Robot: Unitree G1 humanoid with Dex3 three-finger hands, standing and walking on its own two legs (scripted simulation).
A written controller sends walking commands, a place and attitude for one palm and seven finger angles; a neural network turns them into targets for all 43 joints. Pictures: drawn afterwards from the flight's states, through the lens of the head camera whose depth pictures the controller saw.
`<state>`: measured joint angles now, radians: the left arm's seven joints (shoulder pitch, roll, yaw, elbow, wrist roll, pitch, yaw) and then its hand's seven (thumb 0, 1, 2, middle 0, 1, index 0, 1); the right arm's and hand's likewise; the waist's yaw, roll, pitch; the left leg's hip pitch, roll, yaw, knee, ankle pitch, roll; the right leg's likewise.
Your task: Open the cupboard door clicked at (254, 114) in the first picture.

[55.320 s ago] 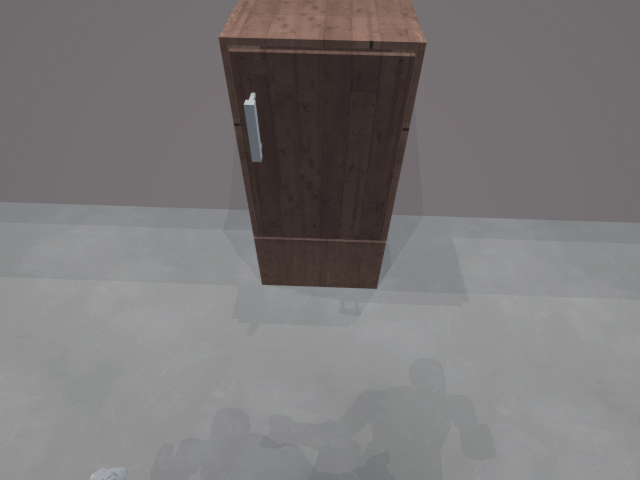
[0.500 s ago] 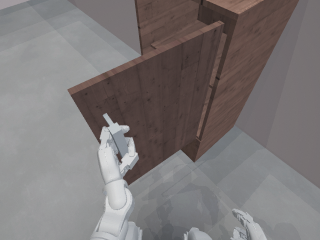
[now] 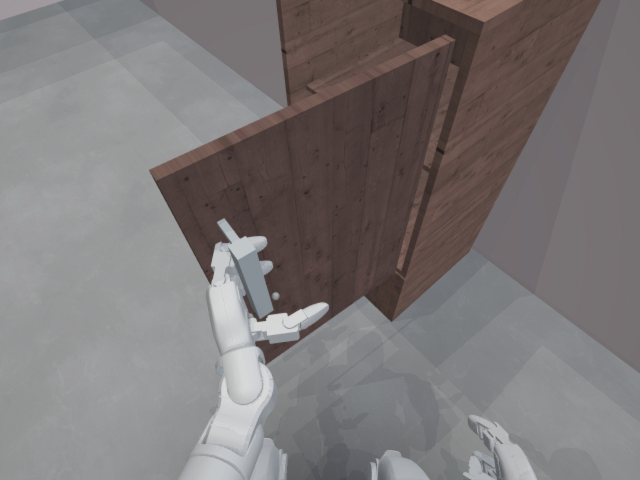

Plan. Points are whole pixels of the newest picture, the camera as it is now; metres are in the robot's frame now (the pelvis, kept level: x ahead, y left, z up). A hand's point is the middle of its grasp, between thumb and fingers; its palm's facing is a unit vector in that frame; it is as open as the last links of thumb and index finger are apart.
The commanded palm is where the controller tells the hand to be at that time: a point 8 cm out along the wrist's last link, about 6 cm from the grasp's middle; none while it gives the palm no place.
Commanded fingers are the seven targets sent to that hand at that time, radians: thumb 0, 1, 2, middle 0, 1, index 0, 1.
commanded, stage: open thumb and fingers to let go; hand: left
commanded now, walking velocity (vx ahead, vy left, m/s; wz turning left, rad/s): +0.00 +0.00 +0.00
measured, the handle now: (245, 270) +0.37 +0.12 +0.04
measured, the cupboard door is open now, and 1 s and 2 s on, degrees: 86 86 86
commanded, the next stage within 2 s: slide the hand sideways off the handle in 0.34 s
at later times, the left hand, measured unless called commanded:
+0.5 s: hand (268, 298) +0.33 +0.08 +0.03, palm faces +0.22 -0.98 -0.03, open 14.6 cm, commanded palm +0.29 +0.12 +0.04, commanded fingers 0.00 -0.50 0.30 -0.15 -0.30 -0.15 -0.30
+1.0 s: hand (246, 339) +0.28 +0.10 +0.03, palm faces -0.13 -0.99 +0.00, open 16.1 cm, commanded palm +0.26 +0.17 +0.04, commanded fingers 0.00 -0.50 0.30 -0.15 -0.30 -0.15 -0.30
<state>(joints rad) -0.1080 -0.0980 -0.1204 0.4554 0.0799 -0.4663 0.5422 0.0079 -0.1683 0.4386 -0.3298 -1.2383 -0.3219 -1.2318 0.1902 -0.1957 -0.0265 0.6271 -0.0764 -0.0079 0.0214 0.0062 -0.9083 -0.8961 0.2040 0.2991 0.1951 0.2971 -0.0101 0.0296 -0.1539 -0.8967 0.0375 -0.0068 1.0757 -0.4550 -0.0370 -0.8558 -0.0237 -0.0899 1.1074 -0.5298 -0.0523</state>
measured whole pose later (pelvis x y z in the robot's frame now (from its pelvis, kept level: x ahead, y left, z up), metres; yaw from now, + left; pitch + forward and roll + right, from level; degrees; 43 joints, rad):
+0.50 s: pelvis -0.01 +0.03 +0.00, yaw +0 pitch +16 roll -1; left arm -0.16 -0.08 -0.17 0.47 0.12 -0.44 0.50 -0.01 -0.49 0.30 -0.44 -0.64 -0.40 -0.66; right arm 0.19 -0.18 -0.01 0.62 -0.07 0.00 0.03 0.01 -0.91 -0.90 0.20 0.30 0.20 0.30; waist -0.01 0.03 -0.15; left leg -0.93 0.03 0.00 1.11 -0.46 0.00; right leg -0.87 -0.03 -0.08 1.11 -0.51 -0.02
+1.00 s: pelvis -0.01 +0.04 -0.01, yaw -2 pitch +15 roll -1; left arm 0.07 0.06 -0.16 0.22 -0.04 -0.42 0.04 -0.01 -0.49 0.30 -0.19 -0.34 -0.20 -0.33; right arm 0.22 -0.21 0.00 0.50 -0.01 0.01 0.03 0.01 -0.91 -0.90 0.20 0.30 0.20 0.30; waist -0.01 0.03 -0.13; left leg -0.93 0.03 0.03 1.15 -0.49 0.02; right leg -0.87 -0.03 -0.05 1.14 -0.53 0.00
